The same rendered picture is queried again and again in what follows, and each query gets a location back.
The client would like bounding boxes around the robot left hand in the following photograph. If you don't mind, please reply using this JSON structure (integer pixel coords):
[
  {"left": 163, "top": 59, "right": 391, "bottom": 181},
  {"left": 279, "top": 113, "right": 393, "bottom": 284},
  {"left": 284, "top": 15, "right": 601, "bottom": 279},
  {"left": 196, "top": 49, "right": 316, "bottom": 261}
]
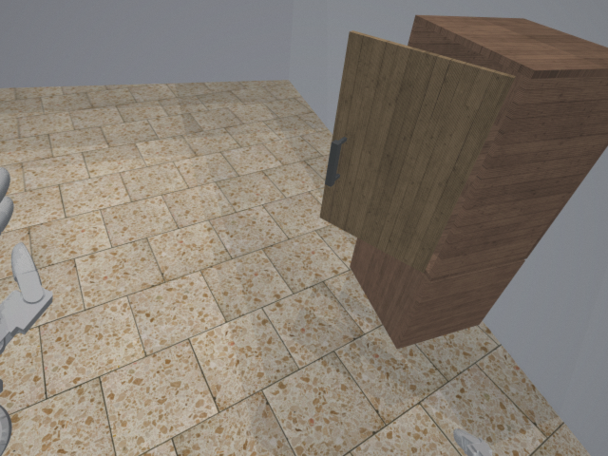
[{"left": 0, "top": 167, "right": 53, "bottom": 355}]

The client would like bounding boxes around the cupboard door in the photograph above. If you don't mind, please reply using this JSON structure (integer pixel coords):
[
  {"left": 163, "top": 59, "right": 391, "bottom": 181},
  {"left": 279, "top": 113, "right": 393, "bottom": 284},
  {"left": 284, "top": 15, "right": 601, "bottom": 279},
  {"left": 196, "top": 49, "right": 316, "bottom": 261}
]
[{"left": 320, "top": 30, "right": 516, "bottom": 273}]

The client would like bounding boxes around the handle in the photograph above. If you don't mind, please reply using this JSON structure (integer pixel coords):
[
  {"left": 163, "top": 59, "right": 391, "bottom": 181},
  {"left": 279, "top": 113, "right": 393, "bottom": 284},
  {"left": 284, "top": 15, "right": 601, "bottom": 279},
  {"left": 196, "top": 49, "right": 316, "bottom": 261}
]
[{"left": 325, "top": 137, "right": 347, "bottom": 187}]

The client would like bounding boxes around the robot right hand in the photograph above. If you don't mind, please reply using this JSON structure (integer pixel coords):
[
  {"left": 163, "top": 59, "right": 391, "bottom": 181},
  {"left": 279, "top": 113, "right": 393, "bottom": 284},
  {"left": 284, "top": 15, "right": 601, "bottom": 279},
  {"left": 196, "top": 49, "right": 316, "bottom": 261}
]
[{"left": 453, "top": 428, "right": 492, "bottom": 456}]

